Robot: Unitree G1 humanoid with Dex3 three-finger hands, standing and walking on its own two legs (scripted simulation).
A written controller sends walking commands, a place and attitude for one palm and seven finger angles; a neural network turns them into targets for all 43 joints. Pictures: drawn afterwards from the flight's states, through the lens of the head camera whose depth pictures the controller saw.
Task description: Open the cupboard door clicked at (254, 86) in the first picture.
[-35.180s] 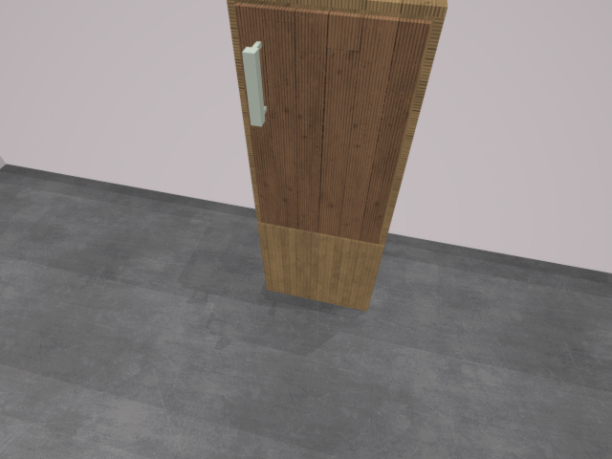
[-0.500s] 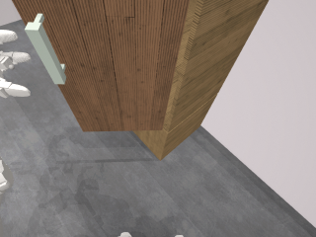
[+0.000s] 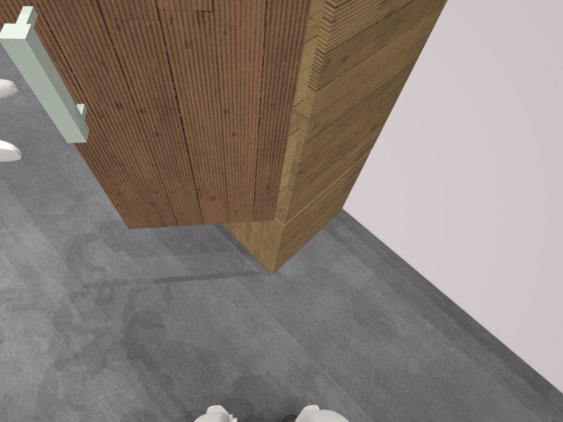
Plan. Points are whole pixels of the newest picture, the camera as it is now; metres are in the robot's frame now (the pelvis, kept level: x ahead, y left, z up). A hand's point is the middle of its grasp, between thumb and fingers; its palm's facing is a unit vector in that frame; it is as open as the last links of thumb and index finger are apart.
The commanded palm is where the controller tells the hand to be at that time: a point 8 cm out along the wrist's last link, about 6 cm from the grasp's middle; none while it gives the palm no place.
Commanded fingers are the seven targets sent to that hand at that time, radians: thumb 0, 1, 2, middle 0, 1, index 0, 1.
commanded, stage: slide the fingers in behind the handle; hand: left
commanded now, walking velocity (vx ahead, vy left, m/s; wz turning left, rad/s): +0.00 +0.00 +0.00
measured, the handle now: (55, 80) +0.53 +0.26 +0.14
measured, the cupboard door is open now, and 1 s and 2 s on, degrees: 51 51 51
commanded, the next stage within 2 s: close the thumb around the handle in 1.68 s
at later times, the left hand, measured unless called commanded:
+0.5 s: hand (16, 110) +0.48 +0.29 +0.14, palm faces +0.04 -1.00 +0.01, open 14.0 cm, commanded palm +0.45 +0.33 +0.14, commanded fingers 0.00 -0.50 0.30 -0.30 -1.20 -0.30 -1.20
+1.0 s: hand (33, 116) +0.47 +0.26 +0.14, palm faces +0.06 -1.00 +0.01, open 14.0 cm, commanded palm +0.44 +0.31 +0.14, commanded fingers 0.00 -0.50 0.30 -0.30 -1.20 -0.30 -1.20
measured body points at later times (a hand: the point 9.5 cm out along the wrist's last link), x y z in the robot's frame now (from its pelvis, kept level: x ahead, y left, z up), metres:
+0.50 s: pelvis +0.00 +0.01 +0.00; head +0.09 +0.03 +0.44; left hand +0.47 +0.34 +0.14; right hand +0.04 -0.27 -0.10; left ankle -0.01 +0.07 -0.71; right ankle -0.02 -0.11 -0.71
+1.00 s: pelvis +0.00 -0.01 +0.00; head +0.07 +0.01 +0.45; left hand +0.46 +0.32 +0.15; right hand +0.02 -0.28 -0.10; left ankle -0.01 +0.07 -0.71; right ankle -0.02 -0.11 -0.71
